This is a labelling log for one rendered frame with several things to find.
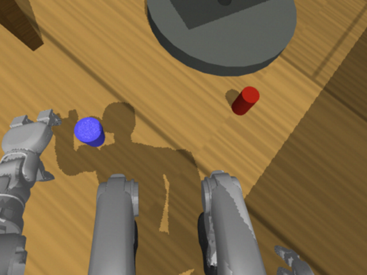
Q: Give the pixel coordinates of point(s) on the left robot hand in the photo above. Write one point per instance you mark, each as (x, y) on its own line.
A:
(25, 134)

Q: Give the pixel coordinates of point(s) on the right robot foot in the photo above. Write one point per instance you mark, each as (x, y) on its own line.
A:
(203, 241)

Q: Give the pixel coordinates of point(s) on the right robot hand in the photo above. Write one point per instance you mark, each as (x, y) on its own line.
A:
(291, 258)

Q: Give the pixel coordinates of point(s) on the office chair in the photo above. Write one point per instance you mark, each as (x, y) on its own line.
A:
(223, 37)

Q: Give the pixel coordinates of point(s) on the left robot arm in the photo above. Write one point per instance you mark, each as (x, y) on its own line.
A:
(18, 174)

